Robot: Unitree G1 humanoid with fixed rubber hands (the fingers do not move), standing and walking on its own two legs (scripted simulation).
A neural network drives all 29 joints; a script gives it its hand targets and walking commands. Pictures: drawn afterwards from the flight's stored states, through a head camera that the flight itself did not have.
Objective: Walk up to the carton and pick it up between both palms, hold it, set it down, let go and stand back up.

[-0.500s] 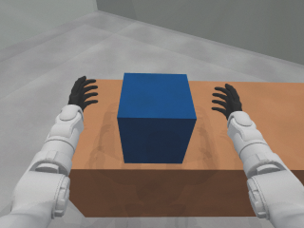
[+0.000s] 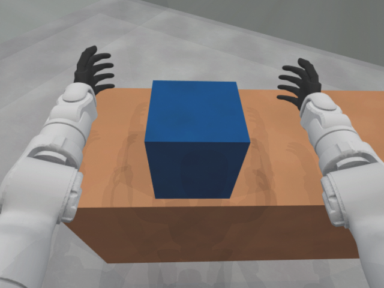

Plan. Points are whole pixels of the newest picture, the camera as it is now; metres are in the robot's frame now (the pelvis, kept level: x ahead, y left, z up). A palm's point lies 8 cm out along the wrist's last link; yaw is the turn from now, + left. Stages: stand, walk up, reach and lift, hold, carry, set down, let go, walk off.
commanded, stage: reach and lift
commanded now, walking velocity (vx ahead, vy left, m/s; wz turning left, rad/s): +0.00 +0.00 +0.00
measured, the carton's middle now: (193, 143) +0.48 +0.01 +0.00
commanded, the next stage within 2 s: none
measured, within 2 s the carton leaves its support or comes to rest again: neither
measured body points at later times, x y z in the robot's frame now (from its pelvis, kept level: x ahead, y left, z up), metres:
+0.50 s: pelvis -0.01 +0.01 -0.01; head +0.09 +0.01 +0.43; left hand +0.48 +0.23 +0.08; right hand +0.48 -0.20 +0.08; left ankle +0.00 +0.12 -0.74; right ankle +0.00 -0.12 -0.74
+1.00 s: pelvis -0.01 +0.00 -0.01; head +0.12 +0.00 +0.42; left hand +0.49 +0.18 +0.05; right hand +0.49 -0.19 +0.05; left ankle +0.00 +0.13 -0.74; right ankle +0.00 -0.12 -0.74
